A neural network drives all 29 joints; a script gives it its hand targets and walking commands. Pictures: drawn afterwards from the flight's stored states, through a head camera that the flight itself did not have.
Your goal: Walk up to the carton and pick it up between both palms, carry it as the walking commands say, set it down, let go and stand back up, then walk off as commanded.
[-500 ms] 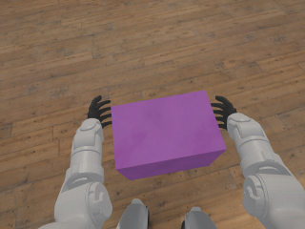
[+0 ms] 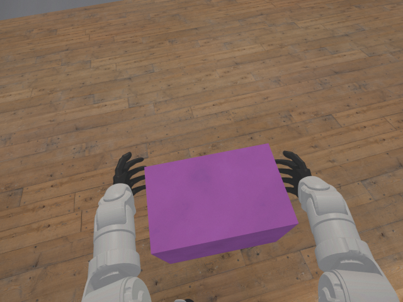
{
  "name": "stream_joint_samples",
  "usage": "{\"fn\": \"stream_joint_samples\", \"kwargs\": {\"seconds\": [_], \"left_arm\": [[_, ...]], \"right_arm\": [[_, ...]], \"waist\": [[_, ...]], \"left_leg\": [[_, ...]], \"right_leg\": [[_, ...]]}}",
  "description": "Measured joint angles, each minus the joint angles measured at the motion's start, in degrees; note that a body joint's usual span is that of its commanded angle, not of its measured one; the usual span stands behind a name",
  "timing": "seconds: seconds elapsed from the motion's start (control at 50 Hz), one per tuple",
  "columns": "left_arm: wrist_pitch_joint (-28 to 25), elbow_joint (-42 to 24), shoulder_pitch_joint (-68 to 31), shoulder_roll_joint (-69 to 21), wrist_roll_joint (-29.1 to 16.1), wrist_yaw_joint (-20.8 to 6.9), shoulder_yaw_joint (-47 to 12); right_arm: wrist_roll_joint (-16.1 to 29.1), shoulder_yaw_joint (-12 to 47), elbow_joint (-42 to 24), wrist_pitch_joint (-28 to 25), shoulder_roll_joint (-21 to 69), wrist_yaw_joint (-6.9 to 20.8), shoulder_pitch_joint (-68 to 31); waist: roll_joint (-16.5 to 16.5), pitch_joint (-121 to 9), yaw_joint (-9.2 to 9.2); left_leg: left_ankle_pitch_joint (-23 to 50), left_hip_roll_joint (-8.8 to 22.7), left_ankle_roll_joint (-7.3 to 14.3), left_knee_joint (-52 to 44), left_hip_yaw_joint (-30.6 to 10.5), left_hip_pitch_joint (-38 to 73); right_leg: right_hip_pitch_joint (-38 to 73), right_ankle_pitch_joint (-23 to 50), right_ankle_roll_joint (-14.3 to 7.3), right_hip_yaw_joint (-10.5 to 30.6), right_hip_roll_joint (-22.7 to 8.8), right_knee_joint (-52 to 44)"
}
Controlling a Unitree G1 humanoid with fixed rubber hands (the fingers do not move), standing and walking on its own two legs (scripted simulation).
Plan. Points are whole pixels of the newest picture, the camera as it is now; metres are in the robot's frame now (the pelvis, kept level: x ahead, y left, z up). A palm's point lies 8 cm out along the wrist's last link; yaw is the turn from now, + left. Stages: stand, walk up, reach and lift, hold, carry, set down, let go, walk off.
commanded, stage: reach and lift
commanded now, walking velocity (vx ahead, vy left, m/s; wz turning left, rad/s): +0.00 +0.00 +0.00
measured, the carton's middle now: (215, 207) +0.34 +0.02 -0.08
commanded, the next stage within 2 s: none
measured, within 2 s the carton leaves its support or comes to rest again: neither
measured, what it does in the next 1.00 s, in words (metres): stands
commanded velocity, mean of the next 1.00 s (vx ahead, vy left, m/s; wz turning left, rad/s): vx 0.00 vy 0.00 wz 0.00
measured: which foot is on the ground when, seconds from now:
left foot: down 0.00-1.00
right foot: down 0.00-1.00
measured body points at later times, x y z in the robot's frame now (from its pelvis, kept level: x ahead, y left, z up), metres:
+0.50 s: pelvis +0.01 +0.00 +0.02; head -0.02 +0.00 +0.47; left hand +0.32 +0.22 +0.07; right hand +0.35 -0.15 +0.05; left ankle +0.07 +0.14 -0.72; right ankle +0.01 -0.11 -0.72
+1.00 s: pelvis +0.01 +0.01 +0.02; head -0.03 +0.01 +0.47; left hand +0.32 +0.22 +0.08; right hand +0.34 -0.15 +0.06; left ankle +0.07 +0.14 -0.72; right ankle +0.01 -0.11 -0.72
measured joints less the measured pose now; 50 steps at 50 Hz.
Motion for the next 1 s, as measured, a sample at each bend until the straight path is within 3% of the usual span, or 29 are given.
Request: {"fn": "stream_joint_samples", "kwargs": {"seconds": [0.56, 1.0], "left_arm": [[12.3, -10.7, 6.7, 0.0, 0.2, -0.4, -5.7], [14.2, -12.0, 6.6, 0.0, 0.2, -0.4, -8.2]], "right_arm": [[0.0, 3.3, -7.8, 8.8, 0.9, -0.7, 6.2], [-1.6, 3.3, -8.7, 10.6, 1.1, -2.7, 6.4]], "waist": [[0.0, 1.6, 0.0], [0.0, 3.9, 0.0]], "left_leg": [[2.5, -0.1, 0.0, -10.2, 0.0, 19.0], [2.6, -0.4, 0.0, -10.5, 0.0, 21.4]], "right_leg": [[19.8, 3.3, 0.0, 0.0, -0.2, -11.9], [22.8, 4.1, 0.1, 0.0, -0.4, -13.6]]}}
